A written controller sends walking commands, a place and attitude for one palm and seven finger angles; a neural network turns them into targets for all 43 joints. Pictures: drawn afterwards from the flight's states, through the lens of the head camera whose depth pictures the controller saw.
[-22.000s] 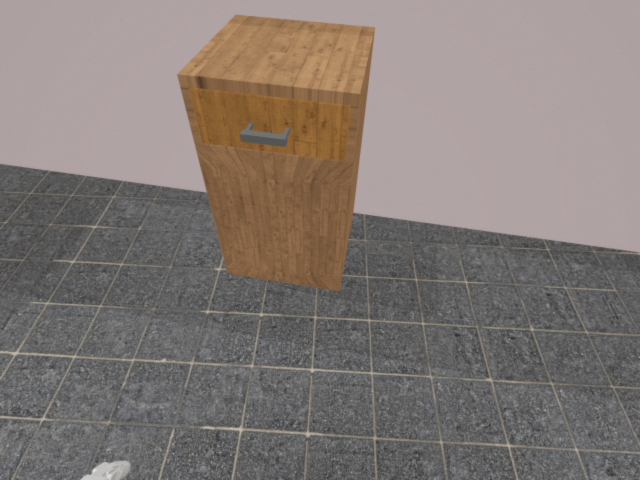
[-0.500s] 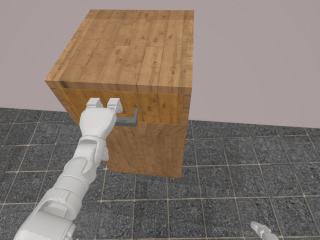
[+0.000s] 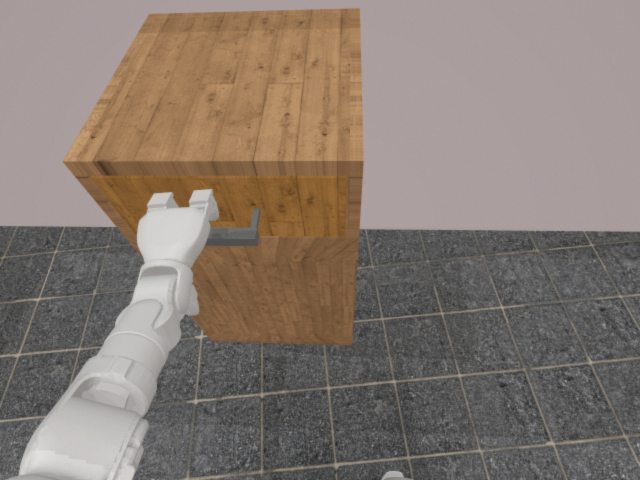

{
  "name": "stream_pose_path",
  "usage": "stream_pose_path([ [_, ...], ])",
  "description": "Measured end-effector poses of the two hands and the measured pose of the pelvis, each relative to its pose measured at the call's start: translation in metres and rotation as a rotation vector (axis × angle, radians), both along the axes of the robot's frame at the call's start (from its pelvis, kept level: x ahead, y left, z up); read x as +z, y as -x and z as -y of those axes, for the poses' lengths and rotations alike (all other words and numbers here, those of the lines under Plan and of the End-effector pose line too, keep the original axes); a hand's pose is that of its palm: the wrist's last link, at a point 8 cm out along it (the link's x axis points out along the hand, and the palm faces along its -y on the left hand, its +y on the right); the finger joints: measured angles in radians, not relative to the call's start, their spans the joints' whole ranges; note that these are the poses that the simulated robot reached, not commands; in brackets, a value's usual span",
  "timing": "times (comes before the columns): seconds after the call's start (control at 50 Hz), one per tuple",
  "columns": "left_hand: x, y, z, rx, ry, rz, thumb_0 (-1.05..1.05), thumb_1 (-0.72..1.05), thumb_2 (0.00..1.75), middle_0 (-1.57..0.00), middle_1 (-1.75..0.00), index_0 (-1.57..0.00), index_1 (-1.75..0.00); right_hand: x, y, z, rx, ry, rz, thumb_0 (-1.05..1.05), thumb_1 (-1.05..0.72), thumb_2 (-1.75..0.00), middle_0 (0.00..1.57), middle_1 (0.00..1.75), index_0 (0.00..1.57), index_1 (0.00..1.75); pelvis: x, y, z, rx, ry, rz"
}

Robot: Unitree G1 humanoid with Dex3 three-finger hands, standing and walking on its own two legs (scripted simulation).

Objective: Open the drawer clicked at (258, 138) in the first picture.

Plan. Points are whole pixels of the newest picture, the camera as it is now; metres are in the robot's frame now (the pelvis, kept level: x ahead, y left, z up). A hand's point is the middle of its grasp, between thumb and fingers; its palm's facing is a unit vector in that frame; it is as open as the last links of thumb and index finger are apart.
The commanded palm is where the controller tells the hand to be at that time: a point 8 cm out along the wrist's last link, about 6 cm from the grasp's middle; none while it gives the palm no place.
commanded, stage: re-aim the fingers above the handle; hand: left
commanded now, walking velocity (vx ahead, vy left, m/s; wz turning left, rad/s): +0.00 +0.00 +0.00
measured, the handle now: (224, 225) +0.51 +0.17 -0.06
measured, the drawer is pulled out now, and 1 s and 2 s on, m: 0.00 0.00 0.00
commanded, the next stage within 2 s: lower the fingers behind the handle in 1.36 s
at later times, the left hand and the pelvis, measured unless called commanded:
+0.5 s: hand (180, 257) +0.42 +0.22 -0.01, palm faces -0.14 +0.00 -0.99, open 13.8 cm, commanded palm +0.40 +0.19 +0.06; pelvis +0.00 +0.01 +0.00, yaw +0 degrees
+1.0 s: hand (197, 261) +0.41 +0.19 -0.01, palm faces -0.22 -0.09 -0.97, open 13.8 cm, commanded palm +0.40 +0.18 +0.06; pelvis +0.01 +0.01 +0.00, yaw +1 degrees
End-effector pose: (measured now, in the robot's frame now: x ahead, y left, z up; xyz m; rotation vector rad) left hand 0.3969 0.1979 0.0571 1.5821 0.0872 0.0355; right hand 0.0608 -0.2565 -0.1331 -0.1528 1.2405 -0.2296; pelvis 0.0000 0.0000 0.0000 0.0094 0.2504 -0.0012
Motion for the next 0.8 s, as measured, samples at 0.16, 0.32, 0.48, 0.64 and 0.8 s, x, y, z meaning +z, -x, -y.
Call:
stream_pose_path([
  [0.16,-0.001,0.001,0.024,-0.164,0.089,-0.045,0.0,-0.49,0.3,-0.32,-1.2,-0.33,-1.2,0.008,-0.002,0.005,0.025,0.058,0.013,0.01,-0.91,-0.9,0.2,0.3,0.2,0.3,0.0,0.001,-0.004,0.03,0.01,0.009],
  [0.32,0.016,-0.02,0.039,-0.155,0.063,0.134,0.0,-0.49,0.3,-0.32,-1.2,-0.32,-1.2,0.0,-0.007,-0.003,0.023,0.022,0.043,0.01,-0.91,-0.9,0.2,0.3,0.2,0.3,-0.007,0.003,-0.008,0.001,0.005,-0.022],
  [0.48,-0.006,-0.011,-0.014,0.072,-0.01,-0.083,0.0,-0.48,0.3,-0.32,-1.2,-0.32,-1.2,0.0,-0.007,-0.016,-0.001,-0.023,0.025,0.01,-0.91,-0.9,0.2,0.3,0.2,0.3,0.0,-0.001,-0.008,-0.008,0.005,-0.015],
  [0.64,-0.004,-0.001,0.031,-0.262,0.127,-0.05,0.0,-0.48,0.3,-0.32,-1.2,-0.33,-1.2,0.007,-0.018,-0.007,0.058,0.059,0.025,0.01,-0.91,-0.89,0.2,0.3,0.2,0.3,-0.002,-0.006,-0.009,0.037,0.016,-0.004],
  [0.8,0.011,-0.031,0.017,-0.087,0.01,0.182,0.01,-0.49,0.3,-0.32,-1.2,-0.32,-1.2,-0.008,-0.023,-0.007,0.049,0.014,0.025,0.01,-0.91,-0.9,0.2,0.3,0.2,0.3,-0.013,-0.003,-0.009,0.005,0.009,-0.053],
])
